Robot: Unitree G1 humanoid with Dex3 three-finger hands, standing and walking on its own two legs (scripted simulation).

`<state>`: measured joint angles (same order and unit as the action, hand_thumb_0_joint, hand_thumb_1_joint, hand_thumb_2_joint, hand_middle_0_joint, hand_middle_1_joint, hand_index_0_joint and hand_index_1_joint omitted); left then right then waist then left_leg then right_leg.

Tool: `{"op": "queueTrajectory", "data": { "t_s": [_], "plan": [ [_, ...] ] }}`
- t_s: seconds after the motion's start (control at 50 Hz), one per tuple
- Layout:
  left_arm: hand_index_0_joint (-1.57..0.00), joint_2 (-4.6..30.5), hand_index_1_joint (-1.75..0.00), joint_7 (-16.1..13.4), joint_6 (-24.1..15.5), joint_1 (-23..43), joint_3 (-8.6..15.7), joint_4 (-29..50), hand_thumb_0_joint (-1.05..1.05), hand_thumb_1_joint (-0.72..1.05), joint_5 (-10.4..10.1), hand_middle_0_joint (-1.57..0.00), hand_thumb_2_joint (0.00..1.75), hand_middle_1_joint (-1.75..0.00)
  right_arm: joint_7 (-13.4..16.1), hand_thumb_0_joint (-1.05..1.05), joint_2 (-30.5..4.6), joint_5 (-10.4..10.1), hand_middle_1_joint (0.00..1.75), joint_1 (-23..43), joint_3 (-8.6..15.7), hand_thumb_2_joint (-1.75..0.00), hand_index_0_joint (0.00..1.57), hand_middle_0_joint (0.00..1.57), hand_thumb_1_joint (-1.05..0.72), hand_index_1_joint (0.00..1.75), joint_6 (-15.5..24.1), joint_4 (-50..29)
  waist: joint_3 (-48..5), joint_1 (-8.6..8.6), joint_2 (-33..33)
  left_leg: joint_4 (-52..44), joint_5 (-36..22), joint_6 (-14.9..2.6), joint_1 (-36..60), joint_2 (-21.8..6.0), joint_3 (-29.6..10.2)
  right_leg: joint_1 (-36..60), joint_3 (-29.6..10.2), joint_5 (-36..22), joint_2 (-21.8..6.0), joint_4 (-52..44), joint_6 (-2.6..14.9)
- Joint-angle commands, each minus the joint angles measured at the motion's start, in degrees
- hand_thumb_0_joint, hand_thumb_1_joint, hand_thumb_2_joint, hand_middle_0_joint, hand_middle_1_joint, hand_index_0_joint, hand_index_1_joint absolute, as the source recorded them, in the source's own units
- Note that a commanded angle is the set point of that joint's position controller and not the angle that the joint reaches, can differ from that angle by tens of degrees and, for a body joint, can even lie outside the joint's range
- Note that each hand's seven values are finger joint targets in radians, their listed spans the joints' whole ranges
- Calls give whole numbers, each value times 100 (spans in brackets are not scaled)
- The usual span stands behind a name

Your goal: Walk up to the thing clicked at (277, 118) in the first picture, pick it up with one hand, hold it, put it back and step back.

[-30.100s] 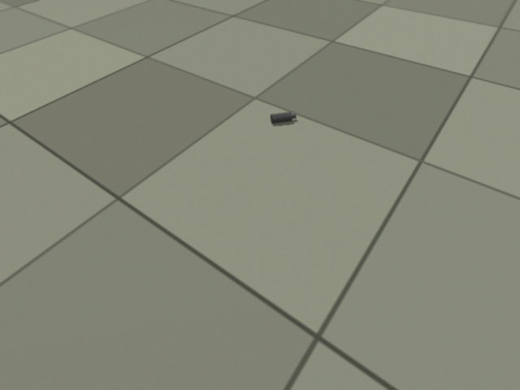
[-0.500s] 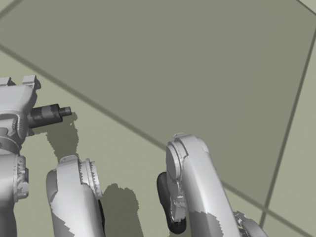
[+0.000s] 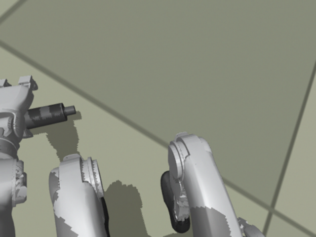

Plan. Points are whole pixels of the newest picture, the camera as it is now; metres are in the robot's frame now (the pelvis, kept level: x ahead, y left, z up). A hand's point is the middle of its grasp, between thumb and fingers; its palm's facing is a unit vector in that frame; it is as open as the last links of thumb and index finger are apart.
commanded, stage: close in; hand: left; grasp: from above
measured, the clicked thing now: (47, 115) +0.47 +0.27 -0.29
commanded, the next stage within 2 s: rest palm in 0.06 s
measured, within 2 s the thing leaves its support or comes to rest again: neither
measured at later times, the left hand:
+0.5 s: hand (40, 114) +0.46 +0.27 -0.24, palm faces -0.46 -0.11 -0.88, open 14.0 cm
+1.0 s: hand (40, 118) +0.45 +0.28 -0.27, palm faces -0.45 -0.14 -0.88, open 14.1 cm
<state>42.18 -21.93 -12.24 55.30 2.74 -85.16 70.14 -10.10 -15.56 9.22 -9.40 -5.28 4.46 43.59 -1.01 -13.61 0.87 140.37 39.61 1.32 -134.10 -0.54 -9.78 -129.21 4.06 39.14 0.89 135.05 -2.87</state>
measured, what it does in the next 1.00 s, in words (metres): stands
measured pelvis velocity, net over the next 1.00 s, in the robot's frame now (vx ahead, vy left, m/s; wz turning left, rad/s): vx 0.01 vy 0.01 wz -0.08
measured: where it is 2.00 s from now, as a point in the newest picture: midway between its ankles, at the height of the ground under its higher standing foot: (140, 223)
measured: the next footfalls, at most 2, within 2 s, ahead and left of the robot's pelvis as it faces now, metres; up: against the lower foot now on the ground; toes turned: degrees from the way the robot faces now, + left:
none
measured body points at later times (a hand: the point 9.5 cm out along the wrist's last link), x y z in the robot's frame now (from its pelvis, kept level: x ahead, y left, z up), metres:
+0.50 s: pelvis +0.00 +0.00 -0.02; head +0.26 +0.09 +0.34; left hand +0.48 +0.28 -0.19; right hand +0.03 -0.26 -0.10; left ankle +0.07 +0.13 -0.29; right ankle +0.10 -0.13 -0.29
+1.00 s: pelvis +0.01 +0.01 -0.02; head +0.28 +0.11 +0.32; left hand +0.47 +0.29 -0.22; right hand +0.04 -0.25 -0.09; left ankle +0.07 +0.13 -0.29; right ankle +0.10 -0.13 -0.29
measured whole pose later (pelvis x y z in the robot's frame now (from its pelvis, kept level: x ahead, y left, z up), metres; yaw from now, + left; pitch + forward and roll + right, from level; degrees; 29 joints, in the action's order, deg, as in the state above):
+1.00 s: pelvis +0.01 +0.01 -0.02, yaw -5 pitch +29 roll -13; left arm 51.9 -37.8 -13.6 58.0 8.3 -100.8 75.1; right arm -16.2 -18.2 17.0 -5.2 -12.6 13.0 42.3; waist 6.5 -20.1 6.2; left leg 147.5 42.5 1.2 -135.3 -0.8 -14.7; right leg -128.9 7.6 39.8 2.7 138.3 -3.9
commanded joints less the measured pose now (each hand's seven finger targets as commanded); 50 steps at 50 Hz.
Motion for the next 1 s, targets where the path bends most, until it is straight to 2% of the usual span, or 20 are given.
{"op": "queueTrajectory", "data": {
  "t_s": [0.0,0.06,0.08,0.16,0.18,0.22,0.26,0.36,0.38,0.42,0.44,0.46,0.58,0.62,0.64,0.66,0.7,0.8,0.86,0.98],
  "plan": [
    [-10,938,-103,-492,-216,1990,19,407,0,-52,180,-10,104,-104,146,0,-1512,49,30,-1197,459,-90,20,20,-90,30,53,-22,-3594,-369,-1734,-1435,-887,-200,2918,49,559,1647,702,-1144,192,-1342,477],
    [-11,1014,-105,-778,-205,2143,32,-52,0,-48,391,-11,106,-105,127,0,-1541,152,30,-1144,353,-89,20,20,-89,30,107,-32,-3295,-518,-1807,-1411,-845,-195,2863,45,542,1487,752,-1144,183,-1253,478],
    [-11,1142,-105,-876,-206,2163,120,41,0,-48,429,-11,107,-106,137,0,-1570,154,30,-1087,358,-89,20,20,-89,30,118,-33,-3476,-393,-1871,-1439,-893,-195,2956,52,556,1524,731,-1173,202,-1272,478],
    [-8,1363,-102,-1226,-73,2305,289,-241,0,-51,606,-9,105,-101,66,0,-1600,281,30,-990,288,-90,20,20,-89,30,222,-42,-3504,-480,-2074,-1415,-896,-181,3010,40,548,1445,778,-1197,197,-1143,475],
    [-7,1343,-100,-1270,-19,2135,285,-388,0,-52,592,-7,100,-100,53,0,-1599,291,30,-936,273,-90,20,20,-89,30,238,-88,-3463,-463,-2109,-1372,-936,-192,2991,35,577,1463,746,-1243,206,-1150,473],
    [-6,1130,-100,-1306,60,2295,139,-866,0,-53,616,-7,100,-99,-33,0,-1623,410,30,-925,200,-90,20,20,-89,30,344,-47,-2995,-783,-1812,-1265,-671,-237,2636,26,570,1324,785,-1078,211,-1154,434],
    [-7,1488,-100,-1399,91,2298,328,-674,0,-53,529,-8,102,-99,-29,0,-1675,399,30,-933,158,-90,20,20,-89,30,376,-64,-3381,-601,-1924,-1187,-859,-245,2768,25,578,1585,710,-1233,239,-1210,429],
    [-7,1512,-100,-1403,166,2187,282,-965,0,-53,450,-7,99,-99,-165,0,-1746,501,30,-814,43,-90,20,20,-89,30,563,-134,-3101,-735,-1906,-1079,-683,-242,2639,-16,518,1511,803,-1092,270,-1031,429],
    [-6,1905,-99,-1441,133,2234,539,-709,0,-53,414,-7,100,-98,-159,0,-1851,505,30,-828,54,-90,20,20,-89,30,580,-155,-3342,-627,-1988,-1118,-721,-238,2715,-10,498,1649,820,-1095,262,-1065,421],
    [-7,1726,-99,-1428,142,2031,397,-825,0,-53,395,-7,99,-98,-216,0,-1793,548,30,-787,-35,-90,20,20,-89,30,628,-202,-3322,-654,-2035,-1050,-849,-233,2742,-25,515,1783,813,-1241,287,-1015,423],
    [-6,2063,-99,-1478,140,1986,634,-864,0,-53,432,-7,99,-98,-226,0,-1891,568,30,-884,-22,-90,20,20,-89,30,639,-135,-3287,-675,-2011,-1029,-867,-231,2712,-30,491,1801,849,-1253,286,-1003,403],
    [-7,1850,-99,-1461,122,1948,510,-800,0,-53,361,-7,99,-98,-259,0,-1846,567,30,-863,-69,-90,20,20,-89,30,658,-221,-3310,-683,-1979,-959,-982,-242,2649,-38,488,1946,806,-1384,308,-996,396],
    [-6,2227,-98,-1505,27,1732,806,-655,0,-54,312,-8,101,-97,-352,0,-1940,662,30,-971,-115,-90,20,20,-89,30,721,-105,-3361,-682,-2159,-867,-1270,-211,2794,-76,415,2136,891,-1672,335,-899,388],
    [-5,1934,-98,-1505,-21,1680,558,-705,0,-56,267,-7,102,-97,-388,0,-1902,644,30,-775,-162,-90,20,20,-89,30,744,-178,-3321,-707,-2186,-827,-1220,-194,2762,-100,364,2060,927,-1662,362,-845,412],
    [-5,2219,-99,-1551,-50,1628,750,-709,0,-55,283,-7,102,-97,-392,0,-1945,673,30,-896,-150,-90,20,20,-89,30,733,-59,-3339,-730,-2202,-837,-1183,-202,2703,-113,351,2172,948,-1645,375,-879,393],
    [-6,2041,-98,-1530,-55,1619,648,-754,0,-54,282,-8,102,-96,-411,0,-1964,668,30,-949,-140,-90,20,20,-89,30,751,-114,-3137,-801,-2123,-811,-1126,-211,2660,-88,352,2051,956,-1603,350,-866,387],
    [-6,2335,-99,-1588,-110,1553,843,-640,0,-54,317,-8,104,-97,-418,0,-1971,697,30,-986,-135,-90,20,20,-89,30,719,-23,-3314,-702,-2181,-809,-1207,-208,2668,-112,342,2247,932,-1674,381,-904,382],
    [-6,1973,-100,-1666,-157,1657,581,-983,0,-53,378,-8,103,-99,-505,0,-1955,730,30,-883,-217,-90,20,20,-89,30,779,-13,-2853,-928,-2031,-721,-1132,-207,2549,-126,278,2013,1019,-1670,388,-831,358],
    [-7,2193,-100,-1759,-186,1751,658,-790,0,-52,412,-8,102,-99,-519,0,-2049,741,30,-835,-193,-90,20,20,-89,30,813,15,-3021,-834,-2335,-833,-1095,-166,2741,-136,254,1991,1052,-1576,385,-834,392],
    [-7,2013,-100,-1834,-97,1690,483,-1206,0,-52,494,-7,99,-100,-617,0,-2056,790,30,-666,-278,-90,20,20,-89,30,919,-17,-2676,-962,-2201,-804,-1058,-155,2705,-142,221,1901,1130,-1574,401,-800,364]
  ]
}}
